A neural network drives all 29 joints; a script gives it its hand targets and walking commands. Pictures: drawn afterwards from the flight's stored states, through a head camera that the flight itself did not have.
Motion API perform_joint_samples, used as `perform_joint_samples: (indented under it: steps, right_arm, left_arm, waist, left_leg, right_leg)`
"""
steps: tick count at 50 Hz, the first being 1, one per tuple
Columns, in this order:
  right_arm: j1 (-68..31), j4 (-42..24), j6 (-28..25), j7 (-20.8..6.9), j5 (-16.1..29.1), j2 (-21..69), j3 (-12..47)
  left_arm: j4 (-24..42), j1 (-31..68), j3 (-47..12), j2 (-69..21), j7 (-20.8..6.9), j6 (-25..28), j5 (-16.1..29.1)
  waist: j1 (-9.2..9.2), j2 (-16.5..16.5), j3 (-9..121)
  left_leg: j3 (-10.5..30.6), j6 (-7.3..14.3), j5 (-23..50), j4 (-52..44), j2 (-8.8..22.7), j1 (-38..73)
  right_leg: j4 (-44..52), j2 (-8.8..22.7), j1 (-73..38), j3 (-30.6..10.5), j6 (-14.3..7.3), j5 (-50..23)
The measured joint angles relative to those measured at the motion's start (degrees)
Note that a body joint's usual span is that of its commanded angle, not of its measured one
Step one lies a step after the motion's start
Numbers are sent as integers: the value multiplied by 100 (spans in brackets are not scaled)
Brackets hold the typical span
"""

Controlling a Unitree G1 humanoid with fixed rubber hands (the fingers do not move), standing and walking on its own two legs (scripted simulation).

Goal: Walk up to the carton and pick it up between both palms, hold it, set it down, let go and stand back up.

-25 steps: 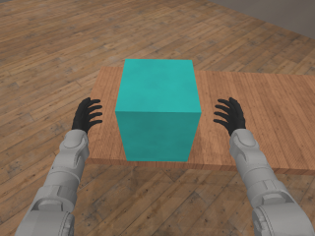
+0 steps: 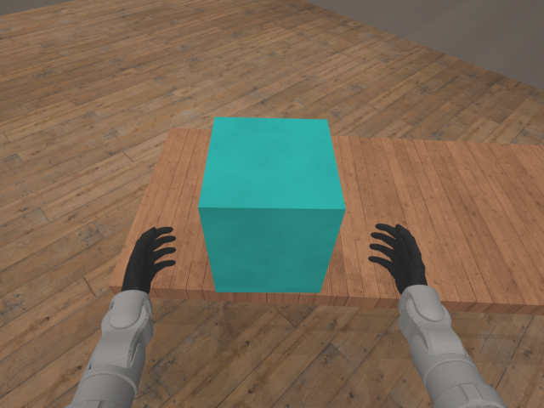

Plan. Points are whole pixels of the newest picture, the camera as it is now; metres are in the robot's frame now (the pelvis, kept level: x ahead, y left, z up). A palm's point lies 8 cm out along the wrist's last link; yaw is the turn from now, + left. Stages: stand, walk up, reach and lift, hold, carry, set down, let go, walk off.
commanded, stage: set down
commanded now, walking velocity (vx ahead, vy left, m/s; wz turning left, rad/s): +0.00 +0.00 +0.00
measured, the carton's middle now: (269, 208) +0.45 +0.01 +0.01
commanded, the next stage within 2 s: let go in 1.76 s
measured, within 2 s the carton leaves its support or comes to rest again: neither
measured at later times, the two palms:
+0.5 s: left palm (139, 342) +0.23 +0.21 -0.03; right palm (414, 336) +0.23 -0.21 -0.03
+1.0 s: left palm (129, 394) +0.17 +0.22 -0.07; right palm (418, 392) +0.17 -0.21 -0.07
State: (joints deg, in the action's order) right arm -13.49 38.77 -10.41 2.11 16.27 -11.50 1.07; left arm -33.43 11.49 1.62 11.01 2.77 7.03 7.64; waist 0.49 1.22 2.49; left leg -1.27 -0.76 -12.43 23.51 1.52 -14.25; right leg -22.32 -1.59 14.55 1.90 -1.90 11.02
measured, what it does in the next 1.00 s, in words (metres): stands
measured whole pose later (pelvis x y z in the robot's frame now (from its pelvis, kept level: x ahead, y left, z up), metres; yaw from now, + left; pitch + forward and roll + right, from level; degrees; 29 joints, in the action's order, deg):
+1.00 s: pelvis +0.01 +0.01 +0.00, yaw -1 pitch -5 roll +0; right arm 11.3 36.7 -12.7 -0.3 1.8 -7.1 -2.2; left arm -29.0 -12.7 -2.1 9.9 4.2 2.3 3.0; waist 1.2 1.4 -5.1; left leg -2.5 -0.2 -14.8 23.7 0.8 -3.7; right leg -24.7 -1.1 5.4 0.0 -1.3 14.1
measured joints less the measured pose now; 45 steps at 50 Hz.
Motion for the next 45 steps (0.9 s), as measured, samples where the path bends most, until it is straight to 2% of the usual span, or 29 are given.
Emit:
perform_joint_samples:
  steps: [11,19,26,34,40,45]
  right_arm:
    - [1067,-135,-650,-159,-130,50,53]
    - [1507,42,-920,-273,-340,144,6]
    - [1227,265,-783,-295,-546,178,-82]
    - [1370,158,-735,-130,-615,166,92]
    - [1967,60,-573,-88,-907,230,78]
    - [2427,-96,-340,-173,-1250,362,-166]
  left_arm:
    - [149,-1108,-260,-99,36,788,-25]
    - [-66,-1563,-471,-125,122,1046,14]
    - [-233,-1283,-576,-56,310,799,128]
    - [320,-1458,-261,-195,83,205,-308]
    - [477,-2005,-108,-263,-125,-278,-597]
    - [454,-2417,-245,-205,-25,-502,-577]
  waist:
    - [5,-61,-29]
    - [35,-51,-106]
    - [67,19,-238]
    - [55,0,-394]
    - [37,-3,-572]
    - [53,10,-696]
  left_leg:
    - [-42,31,-111,30,-18,261]
    - [-86,41,-213,164,-41,413]
    - [-126,46,-250,312,-77,338]
    - [-116,36,-192,68,-45,744]
    - [-88,35,-150,-183,-46,1242]
    - [-101,42,-196,-131,-52,1287]
  right_leg:
    - [-46,10,-237,-67,33,100]
    - [-294,30,-319,-124,41,246]
    - [-590,64,-164,-174,43,350]
    - [-261,19,-608,-184,37,245]
    - [25,14,-1133,-163,39,195]
    - [-42,20,-1166,-173,45,244]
